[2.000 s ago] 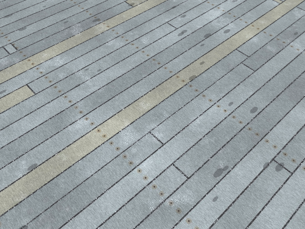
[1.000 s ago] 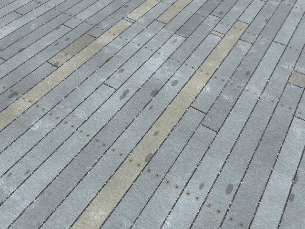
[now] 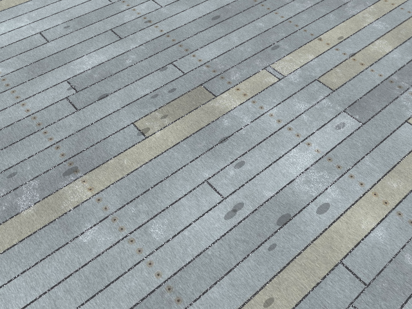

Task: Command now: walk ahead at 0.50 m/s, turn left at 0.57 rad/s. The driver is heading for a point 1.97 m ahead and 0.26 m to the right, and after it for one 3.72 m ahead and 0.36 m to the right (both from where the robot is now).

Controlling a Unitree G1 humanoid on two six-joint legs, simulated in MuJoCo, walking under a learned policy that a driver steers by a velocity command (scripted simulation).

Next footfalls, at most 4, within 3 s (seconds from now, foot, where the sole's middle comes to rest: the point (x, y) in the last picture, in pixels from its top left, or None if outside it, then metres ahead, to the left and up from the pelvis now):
0.46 right None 0.42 -0.10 -0.76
0.98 left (210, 223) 0.74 0.02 -0.76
1.44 right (285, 196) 0.87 -0.25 -0.76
1.94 left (236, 133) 1.17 -0.08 -0.76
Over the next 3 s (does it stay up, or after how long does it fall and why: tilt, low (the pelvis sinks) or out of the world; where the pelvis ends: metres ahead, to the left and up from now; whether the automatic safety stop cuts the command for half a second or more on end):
stays up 1.37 -0.11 0.01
